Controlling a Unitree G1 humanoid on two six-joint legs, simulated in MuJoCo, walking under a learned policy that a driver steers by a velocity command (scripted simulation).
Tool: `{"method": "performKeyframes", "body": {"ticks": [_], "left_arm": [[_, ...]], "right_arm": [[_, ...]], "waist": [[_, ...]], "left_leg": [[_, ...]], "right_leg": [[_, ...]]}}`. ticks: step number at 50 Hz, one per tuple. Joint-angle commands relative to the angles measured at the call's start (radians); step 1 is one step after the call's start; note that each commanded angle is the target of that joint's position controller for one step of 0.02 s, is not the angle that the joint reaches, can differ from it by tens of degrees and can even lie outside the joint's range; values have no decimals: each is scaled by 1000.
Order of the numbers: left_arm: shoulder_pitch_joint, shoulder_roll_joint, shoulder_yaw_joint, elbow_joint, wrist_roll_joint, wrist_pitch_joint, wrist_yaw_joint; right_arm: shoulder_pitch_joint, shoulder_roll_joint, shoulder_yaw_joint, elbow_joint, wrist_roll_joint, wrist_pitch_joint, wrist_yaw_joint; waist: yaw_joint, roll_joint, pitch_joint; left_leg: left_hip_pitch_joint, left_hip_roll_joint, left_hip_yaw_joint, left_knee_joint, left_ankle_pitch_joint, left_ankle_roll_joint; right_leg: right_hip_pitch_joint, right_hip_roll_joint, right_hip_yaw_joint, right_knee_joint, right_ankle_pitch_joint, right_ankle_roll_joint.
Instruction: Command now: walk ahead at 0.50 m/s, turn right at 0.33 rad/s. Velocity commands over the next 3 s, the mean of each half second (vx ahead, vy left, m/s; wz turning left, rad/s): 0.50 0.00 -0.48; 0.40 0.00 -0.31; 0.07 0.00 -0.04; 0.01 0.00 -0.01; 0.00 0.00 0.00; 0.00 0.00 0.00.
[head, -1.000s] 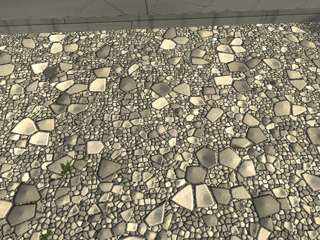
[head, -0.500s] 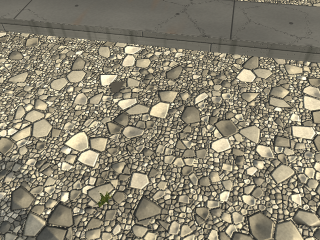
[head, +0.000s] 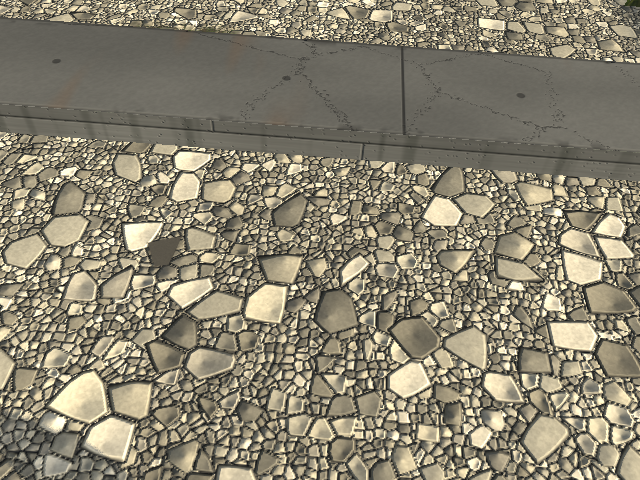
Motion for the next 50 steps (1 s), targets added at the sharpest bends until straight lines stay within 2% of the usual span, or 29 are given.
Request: {"method": "performKeyframes", "body": {"ticks": [1,5,9,10,12,13,14,15,16,17,18,19,20,21,23,26,30,34,37,38,39,40,41,42,43,44,45,47,50], "left_arm": [[8,31,10,-54,2,-6,-6],[-130,1,-5,-110,6,-10,-31],[-229,-4,-10,-185,2,-10,-60],[-235,-1,-9,-200,1,-10,-68],[-194,23,4,-214,1,-6,-75],[-123,49,19,-206,2,-2,-73],[19,92,44,-176,0,0,-67],[186,166,79,-139,2,7,-47],[203,287,100,-137,1,6,-33],[244,219,79,-157,6,-3,-30],[214,167,64,-150,16,-9,-30],[145,138,56,-158,9,-11,-29],[73,112,47,-175,9,-10,-29],[30,88,38,-193,19,-11,-27],[6,95,40,-198,17,-14,-24],[39,128,48,-178,12,-16,-6],[94,133,49,-151,2,-3,9],[159,123,43,-111,-1,-2,8],[152,129,45,-99,5,5,9],[132,118,41,-101,7,10,10],[117,89,31,-110,12,11,11],[129,51,14,-137,31,8,16],[288,11,0,-113,9,1,17],[285,92,13,-94,6,0,18],[179,129,26,-107,1,8,19],[107,123,24,-123,12,18,23],[70,108,24,-138,24,25,23],[98,49,13,-130,23,42,22],[98,2,-3,-121,25,53,29]], "right_arm": [[-61,-130,-29,-52,0,-19,-15],[-13,-155,-32,-16,8,-9,-27],[38,-173,-37,19,19,21,-33],[33,-180,-38,20,22,29,-36],[8,-211,-46,9,25,42,-45],[0,-225,-50,4,25,50,-51],[-18,-231,-51,-2,27,56,-57],[-20,-220,-44,-20,25,49,-61],[88,-59,7,-70,-13,19,-39],[19,-121,2,-81,12,-27,-19],[-92,-171,-15,-118,51,-47,-9],[-126,-156,-6,-134,47,-55,-12],[-132,-153,-10,-127,25,-52,-20],[-111,-163,-20,-125,13,-39,-23],[-82,-146,-22,-126,2,-12,-24],[-150,-110,-11,-149,-7,6,-33],[-300,-81,3,-178,3,-1,-22],[-374,-107,-3,-200,16,-19,-2],[-344,-138,-18,-203,17,-31,3],[-283,-148,-27,-188,9,-35,0],[-192,-176,-39,-171,-10,-41,-6],[-58,-240,-53,-164,-31,-45,-9],[32,-277,-68,-115,-28,-28,-2],[51,-197,-50,-117,13,-19,5],[-14,-151,-34,-132,17,-12,3],[-83,-120,-18,-143,8,-5,3],[-131,-97,-7,-141,6,-2,4],[-176,-78,4,-124,-4,2,6],[-200,-124,-7,-98,-6,13,-3]], "waist": [[29,107,34],[-29,93,78],[-58,92,106],[-50,99,102],[-9,140,47],[34,164,-4],[116,155,-78],[196,91,-168],[93,-191,-263],[148,-116,-421],[167,-58,-280],[122,25,-171],[75,78,-100],[37,62,-78],[3,44,-53],[15,28,-16],[79,-20,-8],[119,-38,1],[92,-70,7],[54,-73,-5],[8,-58,-79],[-32,61,-232],[-1,369,-350],[-20,274,-319],[-32,176,-200],[-14,104,-138],[13,91,-90],[62,149,-76],[73,189,-117]], "left_leg": [[3,278,-98,-133,316,125],[71,295,-28,-137,309,100],[221,341,5,-67,392,86],[240,347,18,-34,463,77],[245,342,58,82,784,54],[239,335,73,193,945,43],[181,308,96,380,987,20],[-29,265,98,651,769,-18],[-518,71,55,1042,-211,-82],[-647,17,-184,1188,-395,-75],[-726,75,-214,1173,-306,-52],[-703,117,-201,1080,-219,-42],[-646,148,-188,992,-181,-50],[-571,171,-192,942,-154,-59],[-513,175,-175,869,-129,-89],[-510,157,-148,706,-15,-133],[-435,99,-138,395,237,-135],[-412,87,-150,276,262,-104],[-369,78,-140,223,137,-55],[-288,61,-118,170,144,-31],[-130,97,-138,163,243,6],[150,266,-298,234,512,85],[438,468,-660,197,576,274],[406,480,-744,143,447,264],[294,443,-604,142,464,221],[181,393,-488,133,555,193],[83,358,-416,117,630,180],[-50,281,-301,76,691,152],[-108,257,-214,63,782,162]], "right_leg": [[-36,-7,37,-117,164,1],[-36,1,-36,-293,249,-18],[-97,12,-95,-373,131,-48],[-81,22,-118,-386,81,-61],[52,81,-186,-394,-20,-96],[160,122,-214,-392,-64,-119],[359,162,-220,-451,-27,-152],[667,109,-91,-498,25,-203],[1070,-173,444,-526,-16,-386],[1157,-263,756,-688,-110,-453],[1070,-220,597,-708,-69,-384],[907,-175,460,-713,8,-344],[755,-134,367,-728,110,-317],[653,-104,309,-753,180,-308],[541,-75,265,-791,238,-312],[447,-36,184,-807,280,-300],[433,19,141,-777,143,-231],[534,-40,214,-724,67,-217],[616,-80,276,-659,121,-196],[626,-50,263,-591,242,-173],[608,11,219,-450,360,-134],[459,86,151,-181,185,-80],[138,226,66,146,-434,-1],[46,190,129,267,-527,14],[13,157,122,304,-458,24],[33,121,83,267,-410,34],[61,82,58,194,-372,40],[199,47,10,29,-320,50],[339,54,-36,-190,-239,70]]}}
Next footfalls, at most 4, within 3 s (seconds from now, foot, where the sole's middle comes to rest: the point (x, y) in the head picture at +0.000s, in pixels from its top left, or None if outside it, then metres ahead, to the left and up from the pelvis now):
0.30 right None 0.31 -0.16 -0.78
0.78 left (333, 427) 0.63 -0.05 -0.78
1.16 right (446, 460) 0.55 -0.28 -0.78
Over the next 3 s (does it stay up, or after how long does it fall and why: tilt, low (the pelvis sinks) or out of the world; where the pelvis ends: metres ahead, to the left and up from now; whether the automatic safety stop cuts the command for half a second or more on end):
stays up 0.56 -0.14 -0.01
